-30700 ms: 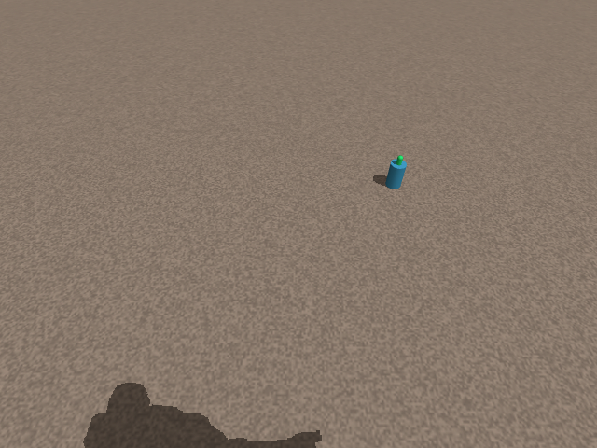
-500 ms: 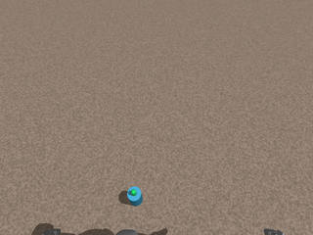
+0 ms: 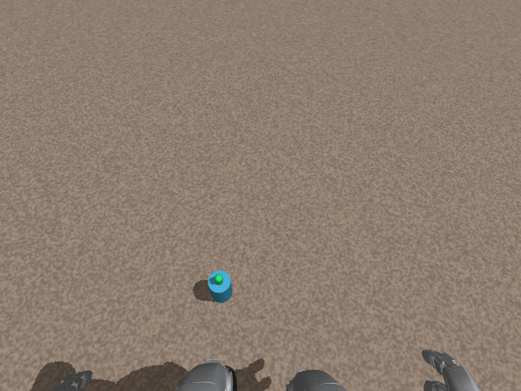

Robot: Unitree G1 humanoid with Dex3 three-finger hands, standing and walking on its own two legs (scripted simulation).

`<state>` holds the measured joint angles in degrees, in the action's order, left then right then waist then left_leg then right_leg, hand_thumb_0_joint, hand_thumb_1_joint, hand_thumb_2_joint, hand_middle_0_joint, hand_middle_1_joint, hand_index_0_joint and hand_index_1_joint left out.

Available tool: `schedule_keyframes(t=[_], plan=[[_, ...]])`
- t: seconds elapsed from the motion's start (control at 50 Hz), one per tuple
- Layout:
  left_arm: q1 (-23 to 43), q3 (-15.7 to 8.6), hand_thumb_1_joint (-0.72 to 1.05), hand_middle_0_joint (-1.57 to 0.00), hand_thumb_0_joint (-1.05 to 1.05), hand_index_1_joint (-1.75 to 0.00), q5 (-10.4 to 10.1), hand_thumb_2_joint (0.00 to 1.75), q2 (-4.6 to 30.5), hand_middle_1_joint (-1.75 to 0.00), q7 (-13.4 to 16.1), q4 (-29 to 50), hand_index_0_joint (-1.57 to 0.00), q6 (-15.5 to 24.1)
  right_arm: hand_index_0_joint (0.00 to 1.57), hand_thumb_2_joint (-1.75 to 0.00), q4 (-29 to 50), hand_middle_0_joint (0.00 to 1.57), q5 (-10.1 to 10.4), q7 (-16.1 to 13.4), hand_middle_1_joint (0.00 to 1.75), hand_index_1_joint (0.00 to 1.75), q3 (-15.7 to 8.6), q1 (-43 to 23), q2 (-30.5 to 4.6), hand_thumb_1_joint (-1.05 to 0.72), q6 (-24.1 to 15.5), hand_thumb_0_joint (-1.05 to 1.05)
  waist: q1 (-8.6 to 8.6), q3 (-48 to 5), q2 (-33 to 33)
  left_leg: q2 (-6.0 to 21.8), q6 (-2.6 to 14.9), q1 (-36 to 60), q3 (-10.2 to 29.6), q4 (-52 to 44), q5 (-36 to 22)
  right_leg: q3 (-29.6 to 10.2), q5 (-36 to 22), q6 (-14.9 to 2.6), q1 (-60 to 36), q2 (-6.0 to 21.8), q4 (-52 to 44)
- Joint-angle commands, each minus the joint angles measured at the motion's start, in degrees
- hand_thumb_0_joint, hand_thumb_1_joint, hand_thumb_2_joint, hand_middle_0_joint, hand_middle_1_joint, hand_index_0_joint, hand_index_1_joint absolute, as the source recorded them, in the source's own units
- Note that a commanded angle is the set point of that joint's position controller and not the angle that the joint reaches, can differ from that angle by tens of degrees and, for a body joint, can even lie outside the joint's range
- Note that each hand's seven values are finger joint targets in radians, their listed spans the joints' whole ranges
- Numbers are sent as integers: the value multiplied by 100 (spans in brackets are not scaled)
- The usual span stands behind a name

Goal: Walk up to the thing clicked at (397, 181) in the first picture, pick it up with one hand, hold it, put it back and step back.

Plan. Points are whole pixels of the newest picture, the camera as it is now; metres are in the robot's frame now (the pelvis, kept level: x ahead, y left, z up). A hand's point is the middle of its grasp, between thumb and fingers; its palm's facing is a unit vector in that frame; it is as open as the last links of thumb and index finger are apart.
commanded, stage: step back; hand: left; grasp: from the side
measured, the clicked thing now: (220, 285) +0.46 +0.12 -0.66
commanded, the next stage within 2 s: none
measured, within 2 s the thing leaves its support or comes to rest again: neither
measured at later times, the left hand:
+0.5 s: hand out of the picture -0.02 +0.27 -0.14, palm faces +0.07 -0.93 -0.36, open 7.4 cm
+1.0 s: hand out of the picture -0.23 +0.24 -0.13, palm faces +0.03 -0.91 -0.42, open 7.4 cm
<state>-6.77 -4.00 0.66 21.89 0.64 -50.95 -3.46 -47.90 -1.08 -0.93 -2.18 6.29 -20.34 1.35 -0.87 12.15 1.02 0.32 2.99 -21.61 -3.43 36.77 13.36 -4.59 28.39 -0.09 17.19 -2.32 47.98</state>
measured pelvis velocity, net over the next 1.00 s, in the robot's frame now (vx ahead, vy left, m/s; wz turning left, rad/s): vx -0.30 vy -0.03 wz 0.05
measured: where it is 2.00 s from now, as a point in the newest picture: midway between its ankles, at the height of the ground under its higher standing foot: outside the picture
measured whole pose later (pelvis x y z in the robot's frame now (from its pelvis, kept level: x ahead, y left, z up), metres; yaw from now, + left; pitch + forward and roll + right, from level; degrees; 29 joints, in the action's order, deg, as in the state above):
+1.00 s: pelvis -0.30 -0.03 +0.00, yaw +3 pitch -2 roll +1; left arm -11.5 -3.9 2.6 20.8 0.8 -46.8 -3.1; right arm -49.0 -0.2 -1.3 -3.1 11.6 -23.8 2.8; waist 0.6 8.3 -0.5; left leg -4.8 -0.6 -24.3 5.0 57.6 28.3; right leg -1.4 16.8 0.5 18.7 2.1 37.5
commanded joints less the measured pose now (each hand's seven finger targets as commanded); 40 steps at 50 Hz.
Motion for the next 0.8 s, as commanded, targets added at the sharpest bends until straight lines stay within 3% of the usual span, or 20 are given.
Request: schedule_keyframes(t=[0.0, 0.02, 0.04, 0.06, 0.08, 0.12, 0.14, 0.24, 0.28, 0.34, 0.36, 0.38, 0.4, 0.46, 0.56, 0.64, 0.72, 0.74, 0.76, 0.78], plan=[[-1044, -364, 90, -20, 0, -30, 63, 90, 901, -30, -19, 155, -20, 216, 20, -90, 380, 20, 39, -51, 30, 30, -445, -98, -1642, -90, -12, 0, 262, -1820, -879, 1207, 588, 684, 1532, -633, -1241, 392, -1274, -255, -900, 166, -2012], [-1052, -408, 90, -20, 0, -30, 149, 90, 1128, -30, -8, 206, -20, 260, 20, -90, 372, 20, 91, -38, 30, 30, -379, -25, -1456, -90, -5, 0, 236, -1767, -357, 916, 274, 108, 1369, -302, -632, -350, -1275, -425, -1123, 582, -2367], [-759, -513, 90, -20, 0, -30, 144, 90, 1575, -30, -22, 368, -20, 282, 20, -90, 454, 20, 120, -16, 30, 30, -321, -86, -1207, -90, -13, 0, 177, -1381, 831, -56, -138, -833, 774, 586, 736, -1832, -1488, -980, -977, 1580, -2712], [-391, -587, 90, -20, 0, -30, 145, 90, 2004, -30, -22, 572, -20, 274, 20, -90, 406, 20, 98, -82, 30, 30, -378, -274, -1247, -90, 20, 0, 394, -1055, 1527, -614, -282, -602, 771, 2110, 2210, -2801, -1978, -1888, 173, 2605, -3084], [-124, -551, 90, -20, 0, -30, 143, 90, 1801, -30, 6, 760, -20, 315, 20, -90, 310, 20, 75, -85, 30, 30, -406, -113, -1379, -90, 39, 0, 252, -853, 1118, -547, -327, -457, 1274, 2909, 2100, -2724, -2390, -1913, 457, 2594, -3009], [390, -415, 90, -20, 0, -30, 98, 90, 1344, -30, 76, 858, -20, 332, 20, -90, 140, 20, 147, -57, 30, 30, -383, 329, -1273, -90, 22, 0, -94, -855, 473, -789, -266, -487, 1371, 3194, 1462, -1172, -3421, -1393, 153, 1707, -2589], [453, -427, 90, -20, 0, -30, 109, 90, 1307, -30, 84, 900, -20, 321, 20, -90, 115, 20, 148, -77, 30, 30, -350, 445, -1251, -90, -4, 0, -119, -918, 617, -829, -301, -513, 1261, 3188, 1385, -883, -3536, -1230, 15, 1556, -2484], [-203, -386, 90, -20, 0, -30, 147, 90, 1186, -30, 135, 1005, -20, 273, 20, -90, 265, 20, 99, -90, 30, 30, -302, 335, -1231, -90, -41, 0, 331, -1313, 752, -467, -416, -658, 868, 1650, 1697, -811, -4126, -1297, -1414, 1663, -1960], [-253, -378, 90, -20, 0, -30, 125, 90, 1289, -30, 127, 1031, -20, 229, 20, -90, 273, 20, 52, -70, 30, 30, -303, 447, -1145, -90, -69, 0, 314, -1468, 979, -235, -331, -238, 643, 522, 1528, -796, -4197, -1191, -1496, 1662, -1727], [-32, -304, 90, -20, 0, -30, 22, 90, 1271, -30, 66, 1153, -20, 122, 20, -90, 56, 20, -21, -42, 30, 30, -393, 973, -1157, -90, -153, 0, -11, -1584, 604, -151, -207, 895, 429, -1487, -414, -476, -3473, -754, -834, 1327, -1055], [-241, -249, 90, -20, 0, -30, -4, 90, 1063, -30, 44, 1187, -20, 95, 20, -90, 128, 20, -107, -48, 30, 30, -492, 857, -1519, -90, -188, 0, 103, -1632, -159, 686, 49, 1388, 1662, -1536, -1093, -264, -2320, -408, 51, 832, -550], [-75, -239, 90, -20, 0, -30, -39, 90, 932, -30, 59, 1272, -20, 120, 20, -90, 261, 20, -73, 5, 30, 30, -606, 506, -2204, -90, -183, 0, 77, -1487, -1433, 1887, 812, 1287, 3094, -1675, -2069, 361, -44, -123, 901, -217, 222], [318, -377, 90, -20, 0, -30, 30, 90, 1151, -30, 140, 1200, -20, 122, 20, -90, 284, 20, -78, 4, 30, 30, -626, 578, -2321, -90, -194, 0, -295, -1390, -1347, 2261, 1433, 561, 3654, -1727, -2337, -416, 1031, -70, 668, -260, 1409], [-223, -361, 90, -20, 0, -30, -95, 90, 1022, -30, 142, 935, -20, 82, 20, -90, 324, 20, -92, -82, 30, 30, -416, -32, -1651, -90, -200, 0, 219, -1316, -792, 1459, 963, 1043, 2015, -1214, -2921, -802, 280, -182, 1138, -353, 2529], [-328, -389, 90, -20, 0, -30, 13, 90, 1029, -30, 94, 937, -20, 116, 20, -90, 412, 20, -53, -140, 30, 30, -435, 317, -1470, -90, -171, 0, -52, -1415, -779, 1499, 1220, 1798, 1863, -909, -2889, -498, 231, 188, 1288, -182, 1850], [-447, -382, 90, -20, 0, -30, 2, 90, 992, -30, 35, 889, -20, 152, 20, -90, 511, 20, -83, -115, 30, 30, -461, 278, -1650, -90, -114, 0, -82, -1537, -1074, 1469, 1151, 1505, 1686, -886, -2430, -21, 99, 153, 561, 43, 346], [-1392, -428, 90, -20, 0, -30, 43, 90, 971, -30, -43, 384, -20, 200, 20, -90, 622, 20, -16, -54, 30, 30, -498, -120, -1794, -90, 26, 0, 282, -1879, -1238, 1140, 628, 553, 1468, -665, -882, 516, -1123, -131, -929, 84, -2068], [-1369, -476, 90, -20, 0, -30, 129, 90, 1148, -30, -42, 391, -20, 235, 20, -90, 600, 20, 27, -44, 30, 30, -433, 6, -1566, -90, 58, 0, 250, -1762, -805, 849, 288, -145, 1350, -263, -178, -45, -1134, -258, -1216, 319, -2295], [-1206, -593, 90, -20, 0, -30, 212, 90, 1607, -30, -43, 521, -20, 267, 20, -90, 691, 20, 50, -40, 30, 30, -336, 78, -1175, -90, 63, 0, 203, -1435, 698, -105, -124, -1435, 931, 867, 1260, -1813, -620, -646, -1213, 1456, -2682], [-692, -696, 90, -20, 0, -30, 197, 90, 2255, -30, -33, 818, -20, 225, 20, -90, 776, 20, 53, -134, 30, 30, -410, -272, -1260, -90, 70, 0, 529, -1092, 1609, -584, -332, -920, 1009, 2339, 2180, -2964, -628, -1702, 626, 2708, -3309]])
